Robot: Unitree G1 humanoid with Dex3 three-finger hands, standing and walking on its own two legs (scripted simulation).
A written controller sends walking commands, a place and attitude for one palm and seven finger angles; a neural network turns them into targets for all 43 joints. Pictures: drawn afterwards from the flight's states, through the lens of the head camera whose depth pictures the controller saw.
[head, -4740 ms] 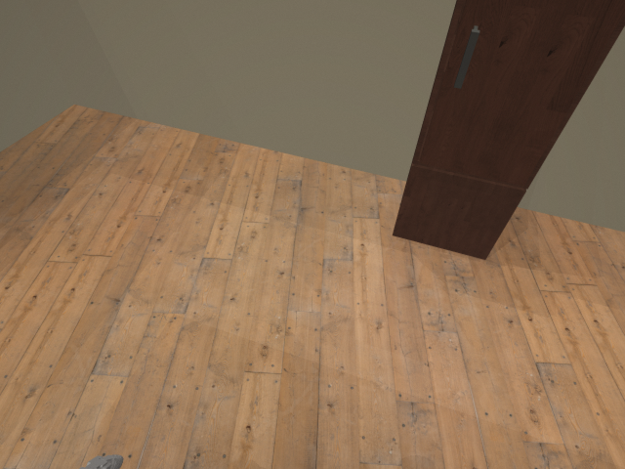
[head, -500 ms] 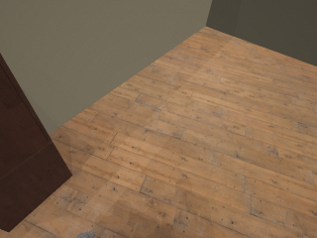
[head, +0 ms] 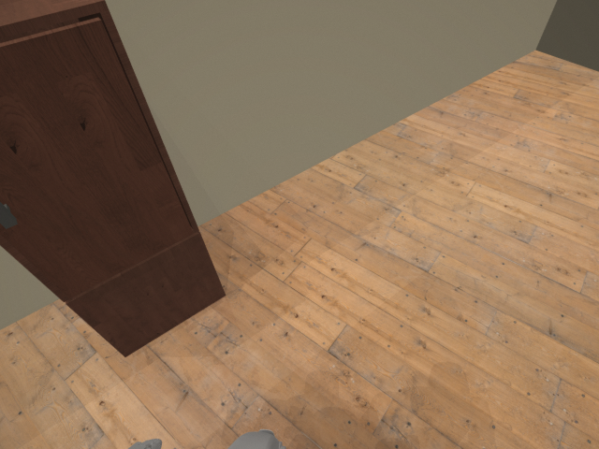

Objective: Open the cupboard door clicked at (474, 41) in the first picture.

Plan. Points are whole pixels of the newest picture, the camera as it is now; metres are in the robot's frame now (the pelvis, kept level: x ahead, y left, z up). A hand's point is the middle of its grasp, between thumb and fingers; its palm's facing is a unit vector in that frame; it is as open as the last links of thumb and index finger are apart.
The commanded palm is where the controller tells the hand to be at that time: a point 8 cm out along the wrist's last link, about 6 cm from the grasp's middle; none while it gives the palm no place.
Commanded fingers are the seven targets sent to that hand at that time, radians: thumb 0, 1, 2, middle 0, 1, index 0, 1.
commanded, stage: turn to face it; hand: left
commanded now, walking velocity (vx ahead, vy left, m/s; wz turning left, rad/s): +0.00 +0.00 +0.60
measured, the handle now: out of the picture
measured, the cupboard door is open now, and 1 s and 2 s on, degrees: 0 0 0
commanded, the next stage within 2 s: take the last steps up to it in 0.94 s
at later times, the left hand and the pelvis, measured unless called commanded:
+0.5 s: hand out of the picture -0.06 +0.26 -0.18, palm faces +0.37 -0.89 -0.27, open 7.4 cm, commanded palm none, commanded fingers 0.00 0.90 0.90 -0.20 -0.30 -0.20 -0.30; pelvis -0.02 +0.03 +0.00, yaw +19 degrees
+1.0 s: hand out of the picture -0.06 +0.18 -0.14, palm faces +0.54 -0.80 -0.27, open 7.4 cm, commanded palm none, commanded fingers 0.00 0.90 0.90 -0.20 -0.30 -0.20 -0.30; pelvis -0.03 -0.03 +0.01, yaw +33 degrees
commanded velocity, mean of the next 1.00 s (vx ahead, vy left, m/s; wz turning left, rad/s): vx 0.00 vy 0.00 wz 0.47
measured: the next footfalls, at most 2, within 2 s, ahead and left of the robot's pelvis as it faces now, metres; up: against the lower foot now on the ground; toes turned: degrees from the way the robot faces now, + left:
left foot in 0.34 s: -0.02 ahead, +0.15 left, +0.00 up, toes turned +21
right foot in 0.74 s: +0.08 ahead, -0.08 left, +0.00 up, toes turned +23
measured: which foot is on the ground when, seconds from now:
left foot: up 0.00-0.32, down 0.34-0.74, up 0.76-1.00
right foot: down 0.00-0.34, up 0.36-0.72, down 0.74-1.00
